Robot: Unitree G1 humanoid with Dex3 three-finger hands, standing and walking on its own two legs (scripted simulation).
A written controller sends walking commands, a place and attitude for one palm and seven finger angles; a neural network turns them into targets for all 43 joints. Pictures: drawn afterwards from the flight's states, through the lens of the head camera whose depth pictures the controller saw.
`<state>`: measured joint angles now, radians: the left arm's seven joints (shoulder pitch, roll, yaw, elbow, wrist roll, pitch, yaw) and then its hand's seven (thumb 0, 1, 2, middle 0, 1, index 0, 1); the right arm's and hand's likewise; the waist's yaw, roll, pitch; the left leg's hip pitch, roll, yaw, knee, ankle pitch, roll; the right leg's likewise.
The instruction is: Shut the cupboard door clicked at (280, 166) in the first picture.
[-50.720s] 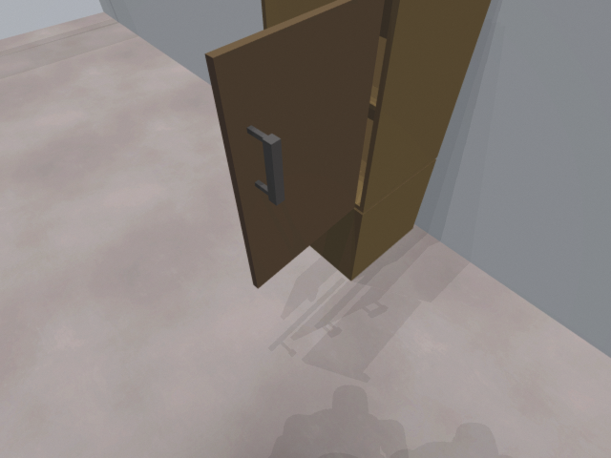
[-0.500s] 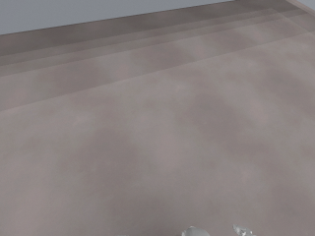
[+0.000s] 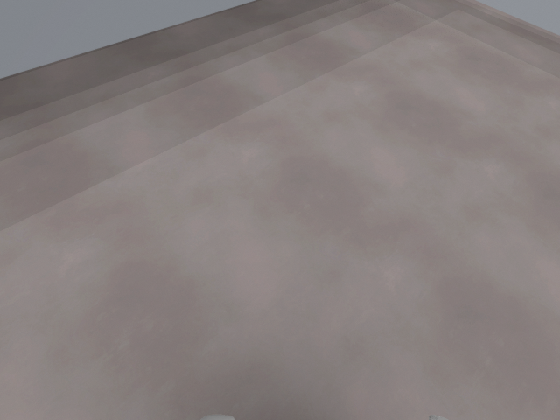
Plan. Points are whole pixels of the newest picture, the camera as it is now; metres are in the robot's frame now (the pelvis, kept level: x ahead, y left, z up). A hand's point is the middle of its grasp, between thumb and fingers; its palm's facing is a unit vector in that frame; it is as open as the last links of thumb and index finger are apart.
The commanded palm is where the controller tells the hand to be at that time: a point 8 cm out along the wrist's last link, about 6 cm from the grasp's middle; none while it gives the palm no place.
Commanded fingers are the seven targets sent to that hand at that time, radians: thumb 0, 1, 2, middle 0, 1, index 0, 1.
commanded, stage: turn to face it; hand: left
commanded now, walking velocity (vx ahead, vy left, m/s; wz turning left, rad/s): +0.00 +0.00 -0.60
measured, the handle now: out of the picture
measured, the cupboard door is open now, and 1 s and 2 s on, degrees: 37 37 37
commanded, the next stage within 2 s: none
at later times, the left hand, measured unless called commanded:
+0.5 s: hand (202, 379) +0.19 +0.14 -0.14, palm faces -0.35 -0.90 -0.27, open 7.4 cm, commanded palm none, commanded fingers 0.00 0.90 0.90 -0.20 -0.30 -0.20 -0.30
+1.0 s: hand (211, 372) +0.20 +0.13 -0.15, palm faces -0.56 -0.80 -0.20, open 7.4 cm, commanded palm none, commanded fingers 0.00 0.90 0.90 -0.20 -0.30 -0.20 -0.30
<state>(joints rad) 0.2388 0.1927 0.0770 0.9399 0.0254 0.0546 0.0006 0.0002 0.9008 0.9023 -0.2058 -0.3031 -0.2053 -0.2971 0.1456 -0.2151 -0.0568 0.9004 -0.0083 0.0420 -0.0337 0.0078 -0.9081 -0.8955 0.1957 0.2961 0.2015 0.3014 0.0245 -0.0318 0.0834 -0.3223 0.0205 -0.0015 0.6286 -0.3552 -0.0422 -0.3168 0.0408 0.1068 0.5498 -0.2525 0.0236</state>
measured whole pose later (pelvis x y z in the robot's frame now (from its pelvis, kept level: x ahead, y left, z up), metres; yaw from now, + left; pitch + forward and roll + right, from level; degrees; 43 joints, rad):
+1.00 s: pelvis +0.00 +0.01 +0.01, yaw -36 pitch +1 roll -3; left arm 0.14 0.26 0.09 0.88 0.02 0.09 -0.05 0.00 0.91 0.90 -0.20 -0.30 -0.20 -0.30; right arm 0.23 -0.20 -0.03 0.88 -0.04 0.02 -0.02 0.01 -0.90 -0.89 0.20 0.30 0.21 0.30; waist 0.00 0.01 0.10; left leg -0.27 0.16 0.19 0.54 -0.27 -0.01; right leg -0.41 -0.02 -0.06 0.89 -0.46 0.05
